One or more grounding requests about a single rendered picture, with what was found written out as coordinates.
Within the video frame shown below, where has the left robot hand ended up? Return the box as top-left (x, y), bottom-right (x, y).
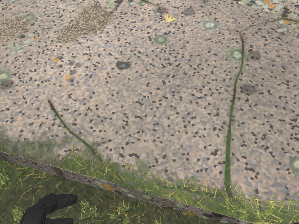
top-left (20, 193), bottom-right (78, 224)

